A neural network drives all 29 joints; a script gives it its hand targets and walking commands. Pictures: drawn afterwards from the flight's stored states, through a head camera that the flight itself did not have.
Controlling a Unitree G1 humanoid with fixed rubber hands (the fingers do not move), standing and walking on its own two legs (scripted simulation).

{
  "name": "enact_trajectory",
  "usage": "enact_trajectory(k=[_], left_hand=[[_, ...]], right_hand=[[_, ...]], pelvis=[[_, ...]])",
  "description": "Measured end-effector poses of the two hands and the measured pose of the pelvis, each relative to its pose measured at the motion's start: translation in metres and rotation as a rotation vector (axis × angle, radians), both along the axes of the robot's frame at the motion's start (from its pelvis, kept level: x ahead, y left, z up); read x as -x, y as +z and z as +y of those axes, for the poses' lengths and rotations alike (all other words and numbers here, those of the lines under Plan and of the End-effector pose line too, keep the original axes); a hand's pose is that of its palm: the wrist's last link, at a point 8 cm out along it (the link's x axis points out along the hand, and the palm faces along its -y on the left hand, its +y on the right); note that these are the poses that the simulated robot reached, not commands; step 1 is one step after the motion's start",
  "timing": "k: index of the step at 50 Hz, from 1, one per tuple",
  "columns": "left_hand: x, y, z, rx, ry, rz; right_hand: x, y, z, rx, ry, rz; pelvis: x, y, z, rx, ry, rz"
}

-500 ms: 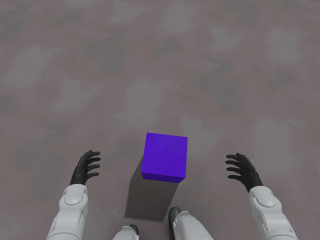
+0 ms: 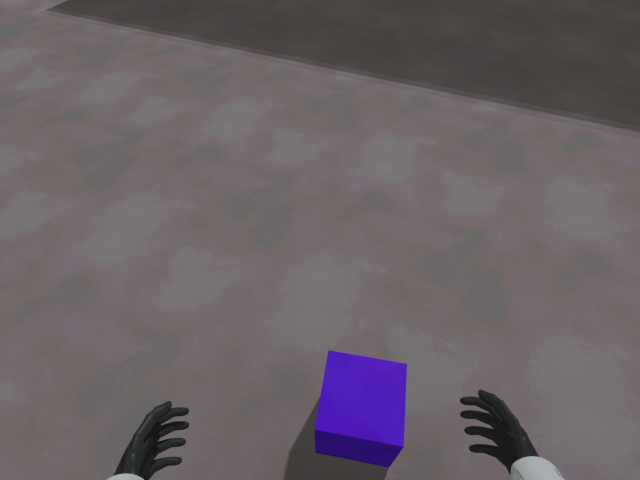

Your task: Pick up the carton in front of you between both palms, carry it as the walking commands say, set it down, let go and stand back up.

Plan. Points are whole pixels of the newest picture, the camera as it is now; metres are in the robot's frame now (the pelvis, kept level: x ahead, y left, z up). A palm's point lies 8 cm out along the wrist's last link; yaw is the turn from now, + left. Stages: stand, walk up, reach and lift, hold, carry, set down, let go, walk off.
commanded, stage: let go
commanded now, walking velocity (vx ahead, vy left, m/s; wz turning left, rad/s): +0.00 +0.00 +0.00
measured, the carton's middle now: (359, 410) +0.39 -0.10 -0.65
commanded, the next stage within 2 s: stand in 0.22 s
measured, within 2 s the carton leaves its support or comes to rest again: neither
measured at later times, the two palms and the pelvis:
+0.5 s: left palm out of the picture +0.12 +0.26 -0.08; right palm out of the picture +0.14 -0.31 -0.09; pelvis +0.00 -0.03 -0.01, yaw +1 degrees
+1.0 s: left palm out of the picture +0.11 +0.26 -0.09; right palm out of the picture +0.12 -0.32 -0.10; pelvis +0.00 -0.04 +0.00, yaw +1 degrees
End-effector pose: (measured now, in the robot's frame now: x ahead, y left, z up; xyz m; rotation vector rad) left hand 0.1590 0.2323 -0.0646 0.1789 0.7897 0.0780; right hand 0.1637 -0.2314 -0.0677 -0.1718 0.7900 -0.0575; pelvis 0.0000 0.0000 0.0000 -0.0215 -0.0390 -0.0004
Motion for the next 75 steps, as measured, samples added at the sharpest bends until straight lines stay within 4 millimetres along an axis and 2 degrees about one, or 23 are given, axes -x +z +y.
enact_trajectory(k=[5,12,16,21,26,42,75], left_hand=[[-0.003,-0.001,-0.007,0.005,0.000,-0.002],[0.002,-0.008,-0.015,-0.024,0.007,0.003],[0.015,-0.017,0.002,-0.122,0.018,0.068],[0.029,-0.018,0.025,-0.191,0.053,0.118],[0.035,-0.017,0.033,-0.221,0.072,0.145],[0.040,-0.026,0.025,-0.197,0.093,0.187],[0.083,-0.031,0.041,-0.205,0.112,0.302]], right_hand=[[0.000,0.001,-0.005,0.009,-0.008,0.011],[0.006,0.000,-0.026,0.063,-0.043,0.025],[0.013,-0.011,-0.048,0.126,-0.043,0.034],[0.022,-0.021,-0.069,0.161,-0.035,0.070],[0.027,-0.028,-0.080,0.176,-0.028,0.108],[0.033,-0.032,-0.090,0.198,-0.019,0.161],[0.084,-0.037,-0.101,0.217,-0.051,0.269]], pelvis=[[-0.001,0.000,-0.004,0.000,0.000,-0.007],[0.001,-0.003,-0.014,-0.004,-0.004,0.011],[0.003,-0.006,-0.019,-0.008,0.004,0.033],[0.001,-0.008,-0.024,-0.012,0.011,0.041],[-0.002,-0.008,-0.029,-0.015,0.017,0.040],[-0.005,-0.005,-0.035,-0.015,0.025,0.024],[0.016,0.002,-0.032,-0.022,0.009,0.000]])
